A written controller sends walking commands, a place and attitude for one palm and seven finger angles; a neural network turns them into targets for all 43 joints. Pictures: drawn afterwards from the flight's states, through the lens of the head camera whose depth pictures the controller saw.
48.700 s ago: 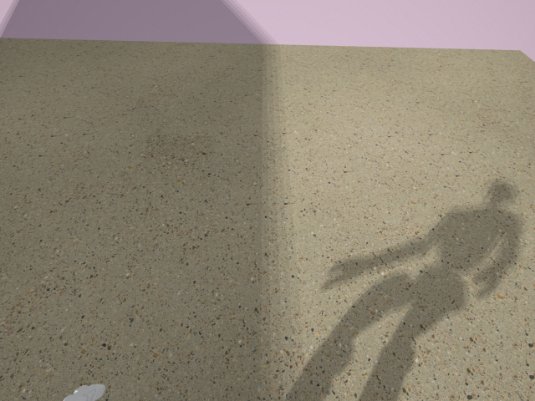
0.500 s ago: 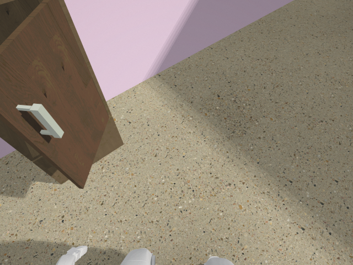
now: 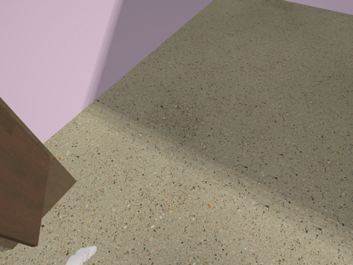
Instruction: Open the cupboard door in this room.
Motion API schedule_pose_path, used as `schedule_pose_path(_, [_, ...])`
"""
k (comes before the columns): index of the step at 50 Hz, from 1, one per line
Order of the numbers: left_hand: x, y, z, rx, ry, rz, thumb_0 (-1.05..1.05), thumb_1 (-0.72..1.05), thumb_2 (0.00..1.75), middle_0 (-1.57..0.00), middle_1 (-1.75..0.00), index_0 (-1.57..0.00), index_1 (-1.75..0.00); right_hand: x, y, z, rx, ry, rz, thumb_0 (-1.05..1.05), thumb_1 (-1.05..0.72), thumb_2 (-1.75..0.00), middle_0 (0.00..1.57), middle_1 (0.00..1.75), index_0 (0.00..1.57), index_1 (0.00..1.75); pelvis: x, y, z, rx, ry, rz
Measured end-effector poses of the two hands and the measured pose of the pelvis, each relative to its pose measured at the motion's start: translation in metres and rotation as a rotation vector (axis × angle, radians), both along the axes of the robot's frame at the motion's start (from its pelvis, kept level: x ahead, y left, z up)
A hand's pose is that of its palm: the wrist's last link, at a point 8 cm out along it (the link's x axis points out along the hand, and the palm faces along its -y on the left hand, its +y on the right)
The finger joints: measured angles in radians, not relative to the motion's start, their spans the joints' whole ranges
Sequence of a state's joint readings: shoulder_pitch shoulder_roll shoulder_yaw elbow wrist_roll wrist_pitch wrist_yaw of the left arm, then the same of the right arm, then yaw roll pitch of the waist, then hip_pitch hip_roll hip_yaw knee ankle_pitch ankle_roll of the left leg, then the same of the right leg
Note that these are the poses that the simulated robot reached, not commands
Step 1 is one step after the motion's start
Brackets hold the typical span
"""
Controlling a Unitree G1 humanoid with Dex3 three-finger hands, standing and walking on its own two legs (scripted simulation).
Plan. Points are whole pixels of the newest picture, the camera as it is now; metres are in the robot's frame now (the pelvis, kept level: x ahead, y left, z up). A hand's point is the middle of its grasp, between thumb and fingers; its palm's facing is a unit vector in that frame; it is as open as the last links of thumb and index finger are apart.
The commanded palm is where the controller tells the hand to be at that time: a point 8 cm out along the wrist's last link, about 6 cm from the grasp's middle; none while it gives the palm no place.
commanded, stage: walk to a spot facing it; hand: left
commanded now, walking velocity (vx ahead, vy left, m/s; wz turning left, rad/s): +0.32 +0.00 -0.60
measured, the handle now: out of the picture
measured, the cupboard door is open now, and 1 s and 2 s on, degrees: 44 44 44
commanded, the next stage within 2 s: turn to face it in 1.52 s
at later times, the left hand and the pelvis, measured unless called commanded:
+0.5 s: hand (118, 207) +0.29 +0.19 -0.15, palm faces -0.25 -0.95 -0.17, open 7.4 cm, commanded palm none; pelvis +0.16 +0.01 +0.02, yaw -17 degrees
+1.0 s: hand (167, 148) +0.49 +0.05 -0.16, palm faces -0.37 -0.90 -0.21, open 7.1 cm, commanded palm none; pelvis +0.37 -0.11 +0.02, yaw -25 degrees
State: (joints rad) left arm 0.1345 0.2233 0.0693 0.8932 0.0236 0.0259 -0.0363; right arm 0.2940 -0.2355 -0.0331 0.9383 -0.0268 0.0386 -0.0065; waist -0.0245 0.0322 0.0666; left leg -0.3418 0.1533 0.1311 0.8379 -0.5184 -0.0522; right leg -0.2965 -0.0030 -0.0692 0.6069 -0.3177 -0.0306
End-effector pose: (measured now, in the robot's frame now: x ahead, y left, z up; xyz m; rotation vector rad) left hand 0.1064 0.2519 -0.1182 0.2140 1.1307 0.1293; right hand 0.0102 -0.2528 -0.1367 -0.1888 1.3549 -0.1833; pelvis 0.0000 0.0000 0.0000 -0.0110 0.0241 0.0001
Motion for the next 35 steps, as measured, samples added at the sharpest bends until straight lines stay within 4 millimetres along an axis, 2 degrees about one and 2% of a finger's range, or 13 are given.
schedule_pose_path(2, [0.000,-0.004,0.003,0.007,0.017,0.001,0.00,0.90,0.90,-0.20,-0.30,-0.20,-0.30,0.009,-0.006,0.003,-0.002,0.004,-0.020,0.00,-0.90,-0.90,0.20,0.30,0.21,0.30,0.008,-0.001,0.004,-0.001,-0.006,-0.017])
schedule_pose_path(4, [-0.003,-0.007,0.004,0.008,0.052,-0.002,0.00,0.90,0.90,-0.20,-0.30,-0.20,-0.30,0.026,-0.010,0.010,-0.008,-0.023,-0.035,0.01,-0.90,-0.90,0.20,0.30,0.21,0.30,0.018,-0.001,0.009,0.004,-0.006,-0.039])
schedule_pose_path(11, [-0.010,-0.001,-0.006,-0.023,0.219,-0.022,0.00,0.90,0.90,-0.20,-0.30,-0.21,-0.30,0.113,-0.007,0.034,-0.037,-0.198,-0.053,0.01,-0.91,-0.90,0.19,0.30,0.20,0.30,0.062,0.008,0.016,0.014,-0.002,-0.127])
schedule_pose_path(14, [0.001,0.010,-0.019,-0.035,0.277,-0.025,0.00,0.90,0.90,-0.20,-0.30,-0.21,-0.30,0.151,0.001,0.036,-0.066,-0.273,-0.049,0.00,-0.91,-0.90,0.19,0.30,0.20,0.30,0.089,0.018,0.007,0.001,-0.003,-0.168])
schedule_pose_path(16, [0.018,0.017,-0.028,-0.037,0.304,-0.045,0.01,0.90,0.90,-0.20,-0.30,-0.21,-0.30,0.166,0.004,0.034,-0.093,-0.314,-0.053,0.00,-0.90,-0.90,0.20,0.30,0.20,0.30,0.104,0.023,0.000,-0.010,-0.006,-0.196])
schedule_pose_path(19, [0.063,0.017,-0.028,-0.033,0.288,-0.101,0.01,0.90,0.90,-0.20,-0.30,-0.20,-0.30,0.163,0.013,0.036,-0.091,-0.290,-0.090,0.00,-0.90,-0.90,0.20,0.30,0.20,0.30,0.124,0.023,0.004,-0.006,-0.010,-0.233])
schedule_pose_path(24, [0.164,-0.007,-0.009,-0.051,0.156,-0.198,0.01,0.91,0.90,-0.19,-0.29,-0.20,-0.30,0.128,0.029,0.033,-0.038,-0.121,-0.193,0.00,-0.90,-0.90,0.20,0.30,0.21,0.30,0.157,0.016,0.019,-0.006,0.006,-0.282])
schedule_pose_path(27, [0.227,-0.034,0.001,-0.054,0.083,-0.278,0.01,0.91,0.90,-0.19,-0.29,-0.20,-0.30,0.102,0.036,0.030,0.000,-0.018,-0.277,0.00,-0.90,-0.90,0.20,0.30,0.21,0.30,0.179,0.007,0.022,-0.003,0.012,-0.313])
schedule_pose_path(30, [0.288,-0.069,0.007,-0.048,0.025,-0.365,0.01,0.91,0.90,-0.19,-0.29,-0.20,-0.30,0.078,0.040,0.025,0.036,0.078,-0.365,0.00,-0.90,-0.90,0.20,0.30,0.21,0.30,0.202,-0.008,0.020,0.008,0.012,-0.342])
schedule_pose_path(35, [0.378,-0.137,0.007,-0.036,-0.099,-0.475,0.01,0.91,0.90,-0.19,-0.29,-0.20,-0.30,0.056,0.036,0.009,0.100,0.228,-0.474,0.00,-0.90,-0.90,0.20,0.30,0.21,0.30,0.244,-0.047,0.001,0.030,0.000,-0.366])
